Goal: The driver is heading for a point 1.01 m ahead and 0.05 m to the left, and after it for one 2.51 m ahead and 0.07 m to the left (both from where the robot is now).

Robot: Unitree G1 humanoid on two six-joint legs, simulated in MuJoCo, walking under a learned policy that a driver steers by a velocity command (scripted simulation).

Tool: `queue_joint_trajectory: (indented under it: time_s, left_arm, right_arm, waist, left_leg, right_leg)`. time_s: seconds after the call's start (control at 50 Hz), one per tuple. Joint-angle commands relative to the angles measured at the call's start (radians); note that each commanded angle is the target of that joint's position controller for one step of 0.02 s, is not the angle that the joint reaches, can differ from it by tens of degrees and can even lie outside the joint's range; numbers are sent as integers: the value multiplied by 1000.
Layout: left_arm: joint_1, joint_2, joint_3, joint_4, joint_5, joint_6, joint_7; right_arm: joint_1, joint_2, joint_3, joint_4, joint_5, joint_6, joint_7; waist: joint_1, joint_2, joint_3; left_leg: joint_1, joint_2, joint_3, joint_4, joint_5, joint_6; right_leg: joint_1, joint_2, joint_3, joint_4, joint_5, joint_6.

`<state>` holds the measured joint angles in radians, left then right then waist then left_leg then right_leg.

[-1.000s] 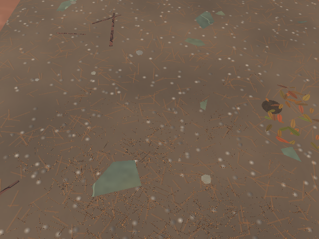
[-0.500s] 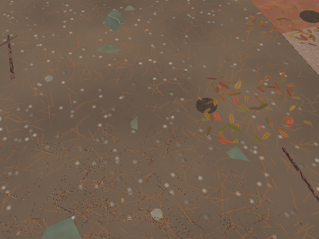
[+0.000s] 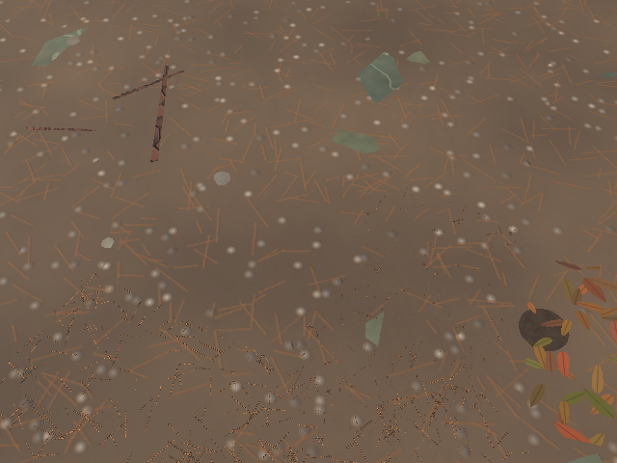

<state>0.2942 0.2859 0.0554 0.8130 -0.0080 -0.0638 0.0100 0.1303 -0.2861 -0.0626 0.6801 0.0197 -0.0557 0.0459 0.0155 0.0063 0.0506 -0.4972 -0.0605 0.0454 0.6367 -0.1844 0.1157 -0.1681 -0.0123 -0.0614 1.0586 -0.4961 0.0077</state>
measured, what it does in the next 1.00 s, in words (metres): walks ahead: right foot, then left foot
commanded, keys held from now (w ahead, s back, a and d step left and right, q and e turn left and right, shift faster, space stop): w+q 0.40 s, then w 0.18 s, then w+e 0.42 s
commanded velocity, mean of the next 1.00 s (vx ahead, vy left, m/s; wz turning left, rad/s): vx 0.50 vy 0.00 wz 0.22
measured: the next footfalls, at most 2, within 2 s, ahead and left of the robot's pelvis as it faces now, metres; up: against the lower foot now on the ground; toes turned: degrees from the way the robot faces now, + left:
right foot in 0.40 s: +0.43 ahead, -0.11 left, +0.00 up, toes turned +19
left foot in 0.86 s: +0.57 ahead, +0.21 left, +0.00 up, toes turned +13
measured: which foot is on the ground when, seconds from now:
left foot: down 0.00-0.42, up 0.44-0.84, down 0.86-1.00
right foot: up 0.00-0.38, down 0.40-0.86, up 0.88-1.00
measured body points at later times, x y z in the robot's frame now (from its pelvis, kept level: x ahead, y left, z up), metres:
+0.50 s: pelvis +0.29 -0.03 +0.01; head +0.31 -0.03 +0.46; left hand +0.39 +0.27 -0.07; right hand +0.44 -0.28 -0.10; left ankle +0.14 +0.06 -0.64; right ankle +0.39 -0.12 -0.72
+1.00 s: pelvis +0.52 +0.09 +0.02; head +0.54 +0.11 +0.47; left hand +0.52 +0.38 -0.11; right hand +0.73 -0.13 -0.06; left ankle +0.53 +0.20 -0.72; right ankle +0.49 -0.07 -0.63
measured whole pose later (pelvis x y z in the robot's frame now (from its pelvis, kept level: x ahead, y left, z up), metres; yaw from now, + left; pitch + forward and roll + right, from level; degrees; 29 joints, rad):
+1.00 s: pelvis +0.52 +0.09 +0.02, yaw +11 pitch +2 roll +0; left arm 0.34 0.31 0.06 0.81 -0.03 -0.05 0.00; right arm 0.18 -0.25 -0.04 0.68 -0.01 -0.09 0.01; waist 0.02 -0.04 0.01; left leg -0.30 0.00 0.05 0.46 -0.20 0.02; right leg -0.46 -0.04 0.05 1.13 -0.38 0.00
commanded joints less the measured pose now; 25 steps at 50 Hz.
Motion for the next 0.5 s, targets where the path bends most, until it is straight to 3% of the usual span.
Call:
queue_joint_trajectory:
  time_s: [0.02,0.04,0.06,0.1,0.14,0.22,0.28,0.34,0.38,0.4,0.42,0.44,0.46,0.48,0.5]
  left_arm:
    - [-116,126,9,-166,-29,-89,-21]
    - [-127,125,13,-160,-2,-89,-14]
    - [-109,136,22,-157,13,-79,-12]
    - [-76,120,22,-156,22,-54,-11]
    - [-99,91,13,-165,26,-37,-6]
    - [-256,49,-7,-198,22,-38,-11]
    - [-328,71,0,-219,4,-48,-22]
    - [-316,113,19,-221,-1,-62,-32]
    - [-201,137,39,-192,1,-72,-28]
    - [-85,173,54,-177,17,-77,-21]
    - [51,253,72,-161,39,-75,-15]
    - [111,250,78,-119,19,-62,-27]
    - [68,161,55,-132,3,-58,-28]
    - [24,123,43,-135,6,-49,-25]
    - [-17,106,33,-133,15,-44,-26]
  right_arm:
    - [237,-165,-54,-19,-1,-13,-17]
    - [169,-136,-45,-33,1,-12,-18]
    - [129,-110,-34,-50,-9,-12,-22]
    - [104,-118,-36,-62,-11,-12,-29]
    - [117,-146,-42,-55,-9,-14,-41]
    - [165,-168,-49,-35,2,1,-59]
    - [218,-171,-50,-15,7,12,-62]
    - [222,-161,-49,-11,8,18,-66]
    - [192,-139,-44,-22,3,22,-65]
    - [185,-91,-26,-36,-4,18,-61]
    - [280,-23,-4,-55,-2,11,-61]
    - [349,-46,2,-59,16,3,-62]
    - [300,-130,-17,-36,21,4,-61]
    - [204,-148,-22,-49,10,7,-60]
    - [146,-136,-21,-66,-3,5,-58]
  waist:
    - [-113,16,-224]
    - [-68,-29,-147]
    - [-32,-12,-122]
    - [3,13,-99]
    - [3,18,-75]
    - [-60,66,-60]
    - [-92,86,-66]
    - [-70,110,-69]
    - [0,128,-99]
    - [56,90,-198]
    - [56,-109,-355]
    - [39,-349,-394]
    - [61,-206,-254]
    - [67,-124,-149]
    - [51,-79,-80]
  left_leg:
    - [717,322,-614,-323,20,239]
    - [567,282,-523,-336,128,212]
    - [467,253,-464,-360,212,204]
    - [359,226,-417,-396,290,207]
    - [269,198,-350,-408,345,197]
    - [199,119,-274,-380,240,122]
    - [245,143,-344,-339,145,100]
    - [337,184,-448,-255,93,78]
    - [332,159,-460,-157,137,45]
    - [270,109,-408,24,127,11]
    - [13,-13,-272,352,-117,-59]
    - [-222,-24,-220,576,-414,-88]
    - [-296,31,-249,663,-341,-96]
    - [-299,62,-209,674,-262,-98]
    - [-277,86,-190,633,-210,-97]
  right_leg:
    - [-641,-30,176,273,77,-28]
    - [-589,-60,161,178,115,-20]
    - [-517,-81,162,130,145,-10]
    - [-460,-88,145,51,169,22]
    - [-441,-80,117,-59,225,54]
    - [-351,-19,95,-381,512,75]
    - [-310,15,113,-497,566,68]
    - [-281,17,146,-562,478,30]
    - [-129,17,125,-619,445,-16]
    - [76,-73,194,-604,428,-67]
    - [428,-293,511,-621,318,-192]
    - [524,-414,886,-734,39,-289]
    - [418,-377,822,-775,-110,-258]
    - [297,-331,666,-777,-42,-221]
    - [178,-287,556,-796,83,-211]
Over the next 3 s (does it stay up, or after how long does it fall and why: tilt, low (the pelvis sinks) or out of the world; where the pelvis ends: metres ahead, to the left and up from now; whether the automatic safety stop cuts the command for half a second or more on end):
stays up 0.97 0.06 0.02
